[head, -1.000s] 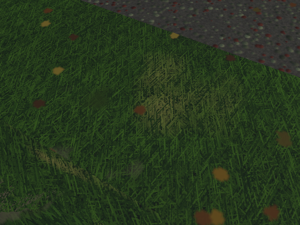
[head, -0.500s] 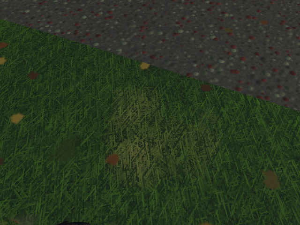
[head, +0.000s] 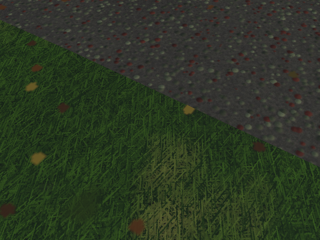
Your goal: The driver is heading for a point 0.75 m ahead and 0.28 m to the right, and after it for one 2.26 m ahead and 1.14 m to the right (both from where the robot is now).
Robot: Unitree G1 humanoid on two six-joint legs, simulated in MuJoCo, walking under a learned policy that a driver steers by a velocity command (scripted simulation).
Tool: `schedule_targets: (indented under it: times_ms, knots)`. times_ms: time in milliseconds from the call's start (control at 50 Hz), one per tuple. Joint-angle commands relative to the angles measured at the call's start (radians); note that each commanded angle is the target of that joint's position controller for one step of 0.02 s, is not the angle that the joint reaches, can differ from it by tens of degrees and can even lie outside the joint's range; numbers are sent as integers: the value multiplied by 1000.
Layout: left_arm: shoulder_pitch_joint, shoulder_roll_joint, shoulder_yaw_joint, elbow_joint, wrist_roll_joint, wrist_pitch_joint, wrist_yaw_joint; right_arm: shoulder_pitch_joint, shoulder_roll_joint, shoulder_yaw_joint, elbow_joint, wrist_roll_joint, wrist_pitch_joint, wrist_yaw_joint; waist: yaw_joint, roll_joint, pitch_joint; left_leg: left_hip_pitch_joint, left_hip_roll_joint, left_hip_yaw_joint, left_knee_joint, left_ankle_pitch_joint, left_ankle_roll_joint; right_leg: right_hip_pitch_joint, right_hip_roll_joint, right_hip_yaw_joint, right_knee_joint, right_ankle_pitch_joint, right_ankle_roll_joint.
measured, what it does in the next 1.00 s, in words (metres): walks ahead, turning right: left foot, then right foot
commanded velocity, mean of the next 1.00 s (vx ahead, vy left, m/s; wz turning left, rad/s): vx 0.50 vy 0.00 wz -0.48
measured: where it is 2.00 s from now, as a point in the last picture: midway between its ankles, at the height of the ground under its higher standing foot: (228, 189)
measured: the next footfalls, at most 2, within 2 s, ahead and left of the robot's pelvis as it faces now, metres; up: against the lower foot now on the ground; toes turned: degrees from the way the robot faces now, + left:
left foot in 0.12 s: +0.23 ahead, +0.11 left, +0.00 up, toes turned +1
right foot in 0.66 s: +0.46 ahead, -0.13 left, +0.00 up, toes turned -26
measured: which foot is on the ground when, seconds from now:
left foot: up 0.00-0.10, down 0.12-0.68, up 0.70-1.00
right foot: down 0.00-0.12, up 0.14-0.64, down 0.66-1.00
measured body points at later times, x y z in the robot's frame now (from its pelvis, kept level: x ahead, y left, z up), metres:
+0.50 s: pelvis +0.25 +0.02 +0.00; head +0.28 +0.02 +0.45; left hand +0.45 +0.22 -0.13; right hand +0.15 -0.20 -0.14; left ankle +0.19 +0.10 -0.74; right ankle +0.37 -0.14 -0.68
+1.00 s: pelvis +0.48 -0.10 +0.00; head +0.50 -0.13 +0.45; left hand +0.62 +0.14 -0.12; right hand +0.51 -0.40 -0.11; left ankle +0.70 -0.01 -0.67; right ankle +0.42 -0.11 -0.74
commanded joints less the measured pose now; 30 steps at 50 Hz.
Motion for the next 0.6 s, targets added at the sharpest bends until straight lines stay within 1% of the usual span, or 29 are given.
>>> schedule_targets:
  times_ms: [20, 40, 60, 80, 100, 120, 140, 160, 180, 200, 220, 240, 260, 280, 300, 320, 360, 420, 460, 500, 540, 560, 600]
  knots:
    - [80, 146, 25, -4, 9, 0, 14, -115, -71, -13, -93, 1, -23, -3, -15, -95, 79, -50, -24, 5, -59, -54, 21, 35, -320, 171, 28, 585, -122]
    - [65, 156, 28, -6, 11, 2, 17, -100, -77, -16, -94, 2, -30, -5, -29, -95, 71, -17, -36, 4, -84, -92, 30, 49, -324, 177, 64, 645, -120]
    - [36, 166, 31, -12, 13, 3, 18, -48, -84, -20, -83, 4, -38, -9, -59, -98, 50, 73, -59, 9, -118, -130, 42, 37, -317, 169, 120, 748, -107]
    - [14, 176, 34, -15, 11, 4, 16, 50, -98, -29, -52, 5, -46, -16, -98, -101, 1, 211, -92, 22, -154, -149, 56, 14, -299, 162, 222, 849, -93]
    - [-9, 173, 33, -21, 3, 4, 11, 218, -124, -44, 2, -3, -57, -27, -169, -70, -89, 441, -94, 20, -216, -93, 79, -65, -254, 132, 403, 819, -73]
    - [-21, 140, 23, -54, -12, 0, 5, 394, -204, -68, 32, -31, -67, -41, -226, 2, -219, 717, 100, -180, -227, -172, 126, -271, -199, 104, 672, 524, -53]
    - [115, 22, 3, -65, -53, 7, 5, 440, -295, -90, 30, -46, -60, -38, -168, 214, -356, 979, 396, -618, -310, -222, 250, -619, -29, 21, 1028, -214, -10]
    - [57, 144, 35, -53, -21, 17, 12, 373, -227, -82, 14, -11, -44, -32, -163, 62, -301, 869, 366, -677, -385, -328, 239, -693, -68, 121, 1120, -227, -25]
    - [-34, 145, 44, -80, -13, 20, 8, 262, -161, -62, -3, -2, -45, -30, -122, 19, -142, 713, 327, -512, -420, -342, 201, -712, -116, 132, 1105, -128, -28]
    - [-81, 120, 42, -93, -10, 21, 2, 205, -114, -51, -9, -2, -53, -27, -101, -1, -65, 589, 283, -393, -463, -261, 170, -687, -150, 128, 1064, -64, -25]
    - [-96, 107, 46, -94, 0, 32, -4, 197, -90, -45, -2, -2, -60, -31, -82, 15, -28, 516, 241, -298, -484, -196, 136, -655, -170, 125, 1032, -37, -20]
    - [-82, 92, 47, -95, 11, 47, -13, 205, -67, -38, 12, 3, -65, -37, -55, 35, -14, 464, 209, -220, -499, -144, 111, -621, -181, 120, 1011, -23, -11]
    - [-77, 75, 48, -97, 14, 60, -19, 230, -60, -35, 24, 5, -74, -39, -45, 41, -18, 448, 203, -178, -505, -95, 104, -605, -181, 114, 1006, -11, -6]
    - [-89, 66, 49, -107, 15, 70, -24, 256, -63, -36, 34, 9, -82, -40, -39, 36, -18, 448, 199, -143, -512, -48, 104, -618, -183, 107, 1003, 5, -3]
    - [-116, 62, 50, -121, 15, 77, -29, 273, -74, -39, 41, 13, -89, -41, -34, 37, -8, 449, 196, -106, -521, -18, 103, -648, -189, 101, 994, 33, 1]
    - [-151, 62, 50, -136, 16, 83, -33, 288, -84, -42, 46, 12, -92, -42, -34, 35, 0, 455, 194, -75, -528, -1, 101, -682, -196, 96, 982, 68, 4]
    - [-227, 67, 50, -167, 15, 89, -39, 322, -88, -42, 55, 7, -93, -43, -42, 33, 19, 470, 186, -19, -536, 32, 97, -746, -204, 86, 935, 140, 12]
    - [-345, 66, 42, -213, 11, 86, -50, 357, -87, -38, 66, 5, -93, -45, -59, 29, 48, 489, 165, 58, -537, 93, 90, -768, -196, 55, 769, 236, 21]
    - [-417, 59, 33, -240, 11, 84, -56, 378, -100, -39, 71, 5, -92, -49, -75, 32, 58, 510, 165, 101, -530, 146, 84, -737, -184, 17, 648, 277, 17]
    - [-481, 62, 29, -267, 14, 83, -61, 416, -117, -42, 82, 4, -88, -54, -94, 33, 66, 567, 186, 128, -520, 189, 83, -725, -174, -20, 568, 271, 3]
    - [-520, 72, 29, -288, 18, 82, -64, 449, -127, -45, 94, 1, -77, -59, -105, 34, 72, 640, 204, 154, -488, 253, 84, -720, -161, -46, 517, 219, -19]
    - [-528, 78, 31, -295, 20, 81, -65, 455, -132, -47, 98, 0, -71, -62, -102, 37, 71, 671, 211, 169, -460, 319, 83, -706, -148, -59, 496, 180, -33]
    - [-495, 92, 39, -292, 23, 81, -60, 446, -155, -53, 98, -2, -58, -67, -78, 58, 40, 711, 217, 206, -350, 594, 74, -620, -93, -97, 470, 82, -69]
Keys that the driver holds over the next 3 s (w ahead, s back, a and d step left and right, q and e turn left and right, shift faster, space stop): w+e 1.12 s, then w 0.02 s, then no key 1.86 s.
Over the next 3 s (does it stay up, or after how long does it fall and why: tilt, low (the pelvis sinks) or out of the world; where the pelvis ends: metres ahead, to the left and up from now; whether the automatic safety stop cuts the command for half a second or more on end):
stays up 0.72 -0.21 0.00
